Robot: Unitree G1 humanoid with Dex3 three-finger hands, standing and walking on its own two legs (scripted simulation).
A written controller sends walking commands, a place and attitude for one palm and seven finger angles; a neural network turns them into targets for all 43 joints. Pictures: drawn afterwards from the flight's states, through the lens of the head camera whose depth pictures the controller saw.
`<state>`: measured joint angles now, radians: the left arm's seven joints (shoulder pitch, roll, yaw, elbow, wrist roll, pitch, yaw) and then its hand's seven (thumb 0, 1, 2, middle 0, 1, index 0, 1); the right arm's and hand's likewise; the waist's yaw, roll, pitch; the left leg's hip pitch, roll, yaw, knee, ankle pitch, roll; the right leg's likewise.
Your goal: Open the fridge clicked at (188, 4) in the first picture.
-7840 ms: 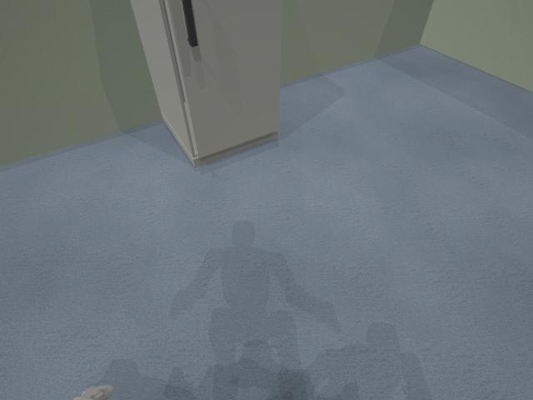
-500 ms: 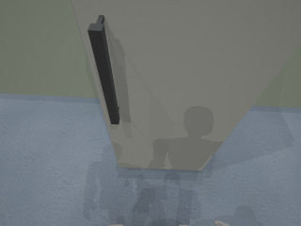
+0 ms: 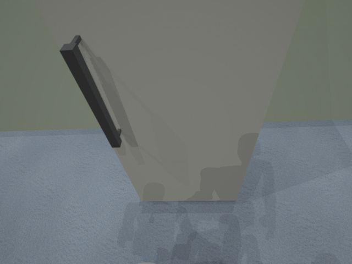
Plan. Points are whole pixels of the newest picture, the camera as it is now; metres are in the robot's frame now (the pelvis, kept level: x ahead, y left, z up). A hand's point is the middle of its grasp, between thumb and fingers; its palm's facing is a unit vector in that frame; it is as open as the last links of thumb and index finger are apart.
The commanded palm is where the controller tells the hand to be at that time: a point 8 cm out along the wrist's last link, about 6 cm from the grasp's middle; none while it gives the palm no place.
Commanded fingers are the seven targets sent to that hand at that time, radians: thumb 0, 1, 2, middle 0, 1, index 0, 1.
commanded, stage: come to a stop and stand still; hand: left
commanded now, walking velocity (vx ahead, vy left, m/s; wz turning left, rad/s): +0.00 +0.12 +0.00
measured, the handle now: (100, 100) +0.49 +0.24 +0.10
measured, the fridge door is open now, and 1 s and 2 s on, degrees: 0 0 0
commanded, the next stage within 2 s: look again from close up in 0.74 s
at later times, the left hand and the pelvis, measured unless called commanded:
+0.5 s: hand out of the picture -0.03 +0.24 -0.18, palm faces +0.04 -0.97 -0.23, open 7.3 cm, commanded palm none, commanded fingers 0.00 0.90 0.90 -0.20 -0.30 -0.20 -0.30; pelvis -0.03 +0.06 -0.01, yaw -1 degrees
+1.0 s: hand out of the picture -0.03 +0.25 -0.18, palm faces +0.00 -0.97 -0.22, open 7.3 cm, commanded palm none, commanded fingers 0.00 0.90 0.90 -0.20 -0.30 -0.20 -0.30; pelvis -0.06 +0.07 -0.01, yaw +0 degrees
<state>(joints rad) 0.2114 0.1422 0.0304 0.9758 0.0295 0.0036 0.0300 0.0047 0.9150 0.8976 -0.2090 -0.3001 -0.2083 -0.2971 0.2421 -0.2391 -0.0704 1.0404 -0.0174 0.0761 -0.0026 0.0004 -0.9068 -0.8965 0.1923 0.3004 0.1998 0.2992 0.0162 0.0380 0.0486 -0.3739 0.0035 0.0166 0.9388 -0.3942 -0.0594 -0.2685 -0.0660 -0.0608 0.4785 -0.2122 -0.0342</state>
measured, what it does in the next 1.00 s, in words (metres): steps on the spot: left foot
